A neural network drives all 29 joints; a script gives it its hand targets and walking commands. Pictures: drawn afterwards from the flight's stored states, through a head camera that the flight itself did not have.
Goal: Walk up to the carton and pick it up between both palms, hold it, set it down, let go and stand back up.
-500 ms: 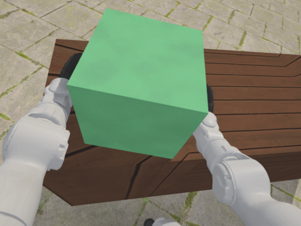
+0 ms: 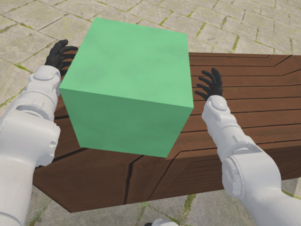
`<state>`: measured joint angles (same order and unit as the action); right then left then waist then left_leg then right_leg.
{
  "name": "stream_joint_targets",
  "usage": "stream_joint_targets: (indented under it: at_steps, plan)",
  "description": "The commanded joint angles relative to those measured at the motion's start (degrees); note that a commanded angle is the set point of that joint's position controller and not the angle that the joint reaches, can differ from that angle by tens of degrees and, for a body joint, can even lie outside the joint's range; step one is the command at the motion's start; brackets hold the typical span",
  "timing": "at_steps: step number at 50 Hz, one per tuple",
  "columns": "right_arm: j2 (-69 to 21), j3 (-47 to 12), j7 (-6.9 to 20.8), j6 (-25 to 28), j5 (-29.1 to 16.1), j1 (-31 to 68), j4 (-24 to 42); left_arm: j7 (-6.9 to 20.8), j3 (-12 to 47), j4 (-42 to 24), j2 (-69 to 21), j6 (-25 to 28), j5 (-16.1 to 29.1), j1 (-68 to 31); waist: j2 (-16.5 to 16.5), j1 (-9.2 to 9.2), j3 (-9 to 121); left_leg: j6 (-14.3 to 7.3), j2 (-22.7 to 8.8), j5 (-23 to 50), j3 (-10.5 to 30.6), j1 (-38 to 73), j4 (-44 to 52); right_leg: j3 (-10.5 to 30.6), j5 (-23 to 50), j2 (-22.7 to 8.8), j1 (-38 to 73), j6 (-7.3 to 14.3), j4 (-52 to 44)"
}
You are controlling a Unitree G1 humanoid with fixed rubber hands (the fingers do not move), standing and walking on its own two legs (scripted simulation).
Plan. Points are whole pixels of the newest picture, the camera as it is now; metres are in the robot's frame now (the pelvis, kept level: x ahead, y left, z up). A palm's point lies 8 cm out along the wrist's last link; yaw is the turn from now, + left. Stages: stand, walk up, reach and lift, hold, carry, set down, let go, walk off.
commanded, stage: set down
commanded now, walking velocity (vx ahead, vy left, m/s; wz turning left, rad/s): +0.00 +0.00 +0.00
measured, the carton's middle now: (132, 91) +0.49 -0.06 +0.05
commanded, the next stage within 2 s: none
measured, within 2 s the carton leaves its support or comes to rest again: neither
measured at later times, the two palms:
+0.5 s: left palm (37, 33) +0.52 +0.15 +0.22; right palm (228, 74) +0.38 -0.26 +0.19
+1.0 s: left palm (34, 72) +0.48 +0.17 +0.15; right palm (218, 106) +0.34 -0.25 +0.13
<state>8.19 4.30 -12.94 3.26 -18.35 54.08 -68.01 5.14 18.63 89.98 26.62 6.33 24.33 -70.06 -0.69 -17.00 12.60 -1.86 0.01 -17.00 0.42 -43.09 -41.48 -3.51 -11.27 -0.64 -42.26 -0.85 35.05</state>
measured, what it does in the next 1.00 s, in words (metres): stands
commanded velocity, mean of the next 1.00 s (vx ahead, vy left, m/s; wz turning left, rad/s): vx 0.00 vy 0.00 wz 0.00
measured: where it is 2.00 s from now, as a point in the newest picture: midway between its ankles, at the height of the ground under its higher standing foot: outside the picture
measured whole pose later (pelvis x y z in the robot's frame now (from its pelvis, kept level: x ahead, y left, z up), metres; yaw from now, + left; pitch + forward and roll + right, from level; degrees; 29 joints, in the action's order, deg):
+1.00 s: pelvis +0.02 +0.01 +0.03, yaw -3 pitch +3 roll -2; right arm 8.3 2.2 -16.3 -8.9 -19.1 31.6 -36.0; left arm 9.4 6.1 60.3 29.3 -7.4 19.6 -49.2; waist 1.7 -11.1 1.3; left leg -2.8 0.1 -13.5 -2.6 -15.1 -25.7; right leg -0.1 -5.3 -0.1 -14.9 -1.8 17.4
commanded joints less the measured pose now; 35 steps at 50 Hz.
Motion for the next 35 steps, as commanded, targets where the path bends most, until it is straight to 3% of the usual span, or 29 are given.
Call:
stream_joint_targets:
  at_steps: [1, 5, 6, 7, 8, 9, 12, 14, 15, 18, 20, 22, 24, 29, 35]
  plan:
    - [9.08, -0.10, -0.64, -0.02, -0.37, 27.56, 13.36, 0.22, 0.18, -8.65, 8.37, 0.84, 1.22, -30.33, -8.29, -1.68, 33.81, 2.23, 1.90, 10.77, 1.21, 23.76, 4.29, -1.16, 16.51, 1.06, 14.22, 0.01, -3.14]
    - [9.35, -0.48, -0.98, -2.13, -0.64, 27.01, 12.65, 0.50, -0.28, -8.38, 9.40, -0.46, 0.93, -30.36, -8.99, -1.88, 32.04, 2.24, 1.87, 13.04, 1.43, 26.56, 5.55, -1.35, 19.04, 1.18, 15.80, 0.53, -4.88]
    - [10.52, 0.53, -1.29, -2.45, -0.70, 27.96, 14.84, 0.43, 0.16, -11.27, 9.87, -0.86, 1.29, -31.92, -9.78, -2.67, 34.44, 2.72, 1.78, 14.01, 1.46, 28.28, 6.22, -1.46, 20.57, 1.35, 16.69, 0.50, -5.48]
    - [10.18, 0.19, -1.36, -3.17, -0.54, 27.65, 13.27, 0.56, -0.05, -9.25, 9.69, -1.51, 1.09, -31.40, -9.92, -2.54, 31.51, 2.67, 1.73, 13.51, 1.55, 28.59, 6.66, -1.54, 19.82, 1.37, 16.15, 0.73, -6.11]
    - [9.93, 0.08, -1.53, -3.18, -0.80, 27.71, 16.73, 0.49, -1.45, -12.50, 10.97, -1.45, 0.94, -31.80, -9.65, -1.22, 34.01, 2.57, 1.97, 14.24, 0.95, 28.99, 7.16, -1.33, 20.54, 1.23, 17.69, 0.51, -6.81]
    - [10.28, 0.85, -1.75, -3.56, -0.24, 28.00, 16.38, 0.44, -0.12, -11.43, 10.65, -1.99, 1.30, -32.19, -9.86, -2.84, 34.11, 2.67, 1.74, 14.75, 1.44, 30.15, 7.66, -1.57, 21.96, 1.44, 18.07, 0.50, -7.14]
    - [11.08, 0.74, -1.82, -5.31, -0.77, 28.08, 17.20, 0.64, -1.42, -12.29, 11.71, -3.70, 0.37, -32.74, -11.12, -1.70, 32.78, 3.00, 1.81, 16.37, 1.14, 32.78, 9.27, -1.32, 22.97, 1.60, 20.40, 0.89, -9.16]
    - [10.51, 0.11, -1.96, -7.06, -0.79, 28.19, 16.79, 1.22, -1.10, -9.85, 11.79, -4.51, 0.83, -31.82, -8.87, -1.98, 28.59, 1.89, 1.85, 13.21, 1.03, 31.53, 11.38, -0.88, 21.76, 1.29, 22.53, 0.81, -10.29]
    - [10.48, -0.09, -2.16, -7.07, -1.03, 28.48, 20.79, 1.08, -2.04, -13.14, 12.75, -4.40, 1.05, -32.47, -8.66, -0.82, 31.62, 1.77, 2.12, 13.29, 0.50, 31.29, 11.96, -0.38, 22.44, 1.04, 24.52, 0.52, -10.65]
    - [10.94, 0.01, -2.06, -8.68, -0.58, 28.32, 18.33, 1.27, -1.18, -10.86, 12.10, -5.75, 0.97, -32.51, -8.94, -1.69, 27.36, 1.99, 1.34, 13.57, 1.22, 34.37, 13.17, -1.29, 21.75, 1.60, 23.49, 1.06, -11.72]
    - [10.60, -0.71, -2.19, -8.94, -1.37, 27.46, 20.24, 1.60, -1.79, -12.48, 12.67, -5.94, 0.78, -31.92, -9.20, -0.73, 27.76, 1.95, 1.45, 14.43, 0.71, 35.39, 13.66, -0.92, 22.44, 1.48, 24.60, 1.27, -12.71]
    - [10.77, -0.42, -2.49, -9.60, -1.19, 27.10, 18.57, 2.12, -1.20, -10.97, 11.89, -6.69, 0.74, -31.11, -8.51, -1.83, 25.27, 1.98, 1.24, 15.01, 1.08, 35.94, 14.15, -1.18, 23.81, 1.74, 25.40, 1.23, -13.04]
    - [10.69, -1.48, -2.60, -9.89, -1.94, 25.48, 19.20, 2.74, -2.31, -11.64, 12.13, -6.94, 0.00, -29.43, -8.66, -0.49, 23.97, 2.22, 1.09, 16.20, 0.77, 37.44, 14.46, -1.03, 22.75, 1.80, 25.67, 1.48, -13.96]
    - [10.69, -1.86, -2.63, -9.63, -2.41, 21.90, 22.43, 3.30, -3.86, -14.52, 11.69, -7.37, -0.81, -25.50, -7.90, 0.27, 21.21, 2.43, 0.65, 17.36, 0.73, 39.26, 15.28, -1.31, 21.65, 2.23, 26.94, 1.81, -15.35]
    - [10.99, -1.12, -2.59, -8.60, -1.68, 16.78, 28.38, 3.46, -8.34, -23.49, 12.67, -7.91, -2.77, -21.73, -7.57, 2.00, 23.02, 3.54, 0.57, 22.90, -0.25, 42.63, 14.51, -1.28, 24.87, 2.95, 29.98, 1.59, -15.66]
